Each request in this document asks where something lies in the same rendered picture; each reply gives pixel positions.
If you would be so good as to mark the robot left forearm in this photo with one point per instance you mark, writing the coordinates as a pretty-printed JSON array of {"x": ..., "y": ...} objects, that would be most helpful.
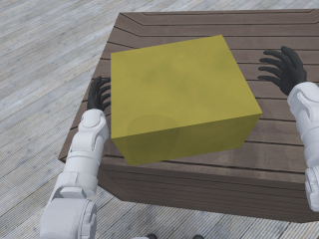
[{"x": 79, "y": 177}]

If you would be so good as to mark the robot left upper arm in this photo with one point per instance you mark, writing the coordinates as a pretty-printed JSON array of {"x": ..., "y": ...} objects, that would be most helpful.
[{"x": 69, "y": 218}]

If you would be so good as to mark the robot right hand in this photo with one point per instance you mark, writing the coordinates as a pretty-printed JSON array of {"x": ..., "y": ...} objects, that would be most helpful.
[{"x": 291, "y": 71}]

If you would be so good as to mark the pedestal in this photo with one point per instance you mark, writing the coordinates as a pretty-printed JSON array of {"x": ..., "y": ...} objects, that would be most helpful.
[{"x": 265, "y": 177}]

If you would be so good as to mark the robot right upper arm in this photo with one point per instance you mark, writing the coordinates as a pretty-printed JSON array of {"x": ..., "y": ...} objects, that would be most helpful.
[{"x": 312, "y": 187}]

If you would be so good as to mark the carton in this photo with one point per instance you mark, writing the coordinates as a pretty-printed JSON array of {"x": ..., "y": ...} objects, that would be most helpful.
[{"x": 179, "y": 99}]

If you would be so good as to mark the robot left hand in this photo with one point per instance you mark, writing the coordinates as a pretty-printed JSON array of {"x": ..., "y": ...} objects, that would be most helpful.
[{"x": 95, "y": 99}]

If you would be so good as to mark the robot right forearm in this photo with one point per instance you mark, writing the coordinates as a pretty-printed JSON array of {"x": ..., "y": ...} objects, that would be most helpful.
[{"x": 304, "y": 104}]

